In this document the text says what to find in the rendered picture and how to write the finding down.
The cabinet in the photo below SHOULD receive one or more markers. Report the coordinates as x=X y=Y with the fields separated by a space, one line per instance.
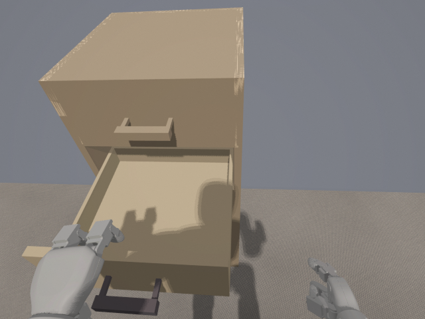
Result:
x=179 y=68

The handle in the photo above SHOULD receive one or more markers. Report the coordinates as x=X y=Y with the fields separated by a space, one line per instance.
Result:
x=126 y=305
x=143 y=133

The robot left hand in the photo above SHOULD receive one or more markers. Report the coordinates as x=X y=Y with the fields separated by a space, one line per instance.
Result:
x=66 y=275

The robot right hand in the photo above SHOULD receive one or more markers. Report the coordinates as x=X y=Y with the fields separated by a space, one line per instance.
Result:
x=327 y=302

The drawer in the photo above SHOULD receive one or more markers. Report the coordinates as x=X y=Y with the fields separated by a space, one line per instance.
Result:
x=174 y=207

